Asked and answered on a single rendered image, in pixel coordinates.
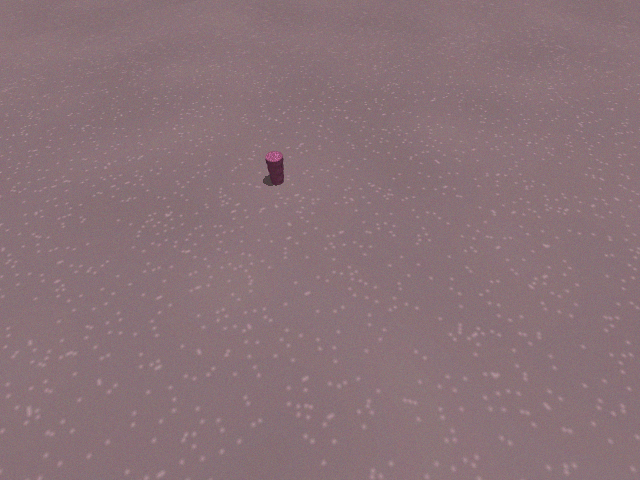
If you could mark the cup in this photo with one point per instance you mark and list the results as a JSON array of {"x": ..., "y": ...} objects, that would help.
[{"x": 274, "y": 162}]

